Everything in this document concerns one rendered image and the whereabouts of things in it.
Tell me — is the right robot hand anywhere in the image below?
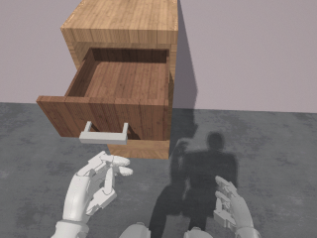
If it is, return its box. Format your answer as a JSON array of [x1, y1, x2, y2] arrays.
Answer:
[[213, 176, 254, 235]]

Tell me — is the handle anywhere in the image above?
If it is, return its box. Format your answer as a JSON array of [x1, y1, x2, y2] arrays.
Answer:
[[79, 121, 129, 145]]

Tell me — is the cabinet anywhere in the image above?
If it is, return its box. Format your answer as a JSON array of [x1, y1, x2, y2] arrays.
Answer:
[[60, 0, 178, 160]]

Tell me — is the robot left forearm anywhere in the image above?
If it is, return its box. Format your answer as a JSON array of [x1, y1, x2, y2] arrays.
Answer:
[[51, 219, 89, 238]]

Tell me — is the drawer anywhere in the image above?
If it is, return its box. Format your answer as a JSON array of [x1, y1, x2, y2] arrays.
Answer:
[[36, 47, 169, 141]]

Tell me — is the robot right forearm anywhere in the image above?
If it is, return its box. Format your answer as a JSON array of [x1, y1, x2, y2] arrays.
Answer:
[[235, 227, 262, 238]]

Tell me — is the left robot thigh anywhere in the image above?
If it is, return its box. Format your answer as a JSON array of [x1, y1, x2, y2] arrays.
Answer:
[[119, 224, 151, 238]]

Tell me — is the left robot hand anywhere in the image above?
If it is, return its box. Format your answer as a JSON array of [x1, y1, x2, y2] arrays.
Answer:
[[62, 151, 134, 224]]

